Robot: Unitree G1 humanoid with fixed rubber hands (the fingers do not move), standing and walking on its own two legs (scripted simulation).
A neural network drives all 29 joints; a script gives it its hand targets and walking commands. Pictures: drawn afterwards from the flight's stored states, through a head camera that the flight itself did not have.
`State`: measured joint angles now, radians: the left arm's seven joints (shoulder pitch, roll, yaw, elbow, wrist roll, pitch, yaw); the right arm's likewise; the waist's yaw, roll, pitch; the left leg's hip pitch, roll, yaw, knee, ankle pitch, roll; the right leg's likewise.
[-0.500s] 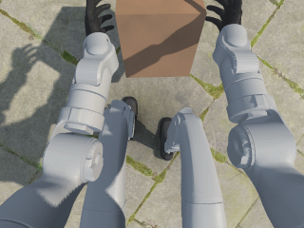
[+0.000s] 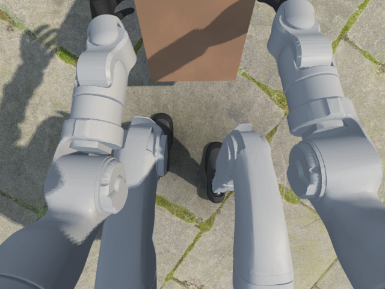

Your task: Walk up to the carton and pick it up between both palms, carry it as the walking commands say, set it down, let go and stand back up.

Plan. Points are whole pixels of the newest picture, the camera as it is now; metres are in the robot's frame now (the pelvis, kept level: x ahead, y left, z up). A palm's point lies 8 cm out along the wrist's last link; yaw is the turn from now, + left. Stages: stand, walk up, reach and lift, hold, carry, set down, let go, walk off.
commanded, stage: set down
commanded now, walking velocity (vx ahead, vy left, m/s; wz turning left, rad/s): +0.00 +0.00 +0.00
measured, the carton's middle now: (192, 5) +0.59 +0.01 -0.32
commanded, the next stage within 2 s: none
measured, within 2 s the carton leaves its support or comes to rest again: neither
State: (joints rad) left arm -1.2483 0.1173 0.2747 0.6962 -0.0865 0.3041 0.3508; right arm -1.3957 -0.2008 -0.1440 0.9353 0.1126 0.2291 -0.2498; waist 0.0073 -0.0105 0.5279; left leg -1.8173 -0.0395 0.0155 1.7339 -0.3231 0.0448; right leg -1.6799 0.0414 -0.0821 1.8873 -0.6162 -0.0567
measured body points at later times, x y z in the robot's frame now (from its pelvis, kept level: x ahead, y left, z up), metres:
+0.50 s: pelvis +0.01 +0.00 -0.05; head +0.37 +0.00 +0.20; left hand +0.59 +0.16 -0.17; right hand +0.62 -0.13 -0.16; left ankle +0.19 +0.10 -0.45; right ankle +0.11 -0.09 -0.45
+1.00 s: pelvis +0.04 +0.00 -0.07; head +0.42 -0.01 +0.18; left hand +0.63 +0.17 -0.19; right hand +0.66 -0.14 -0.18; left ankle +0.19 +0.10 -0.45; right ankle +0.11 -0.09 -0.45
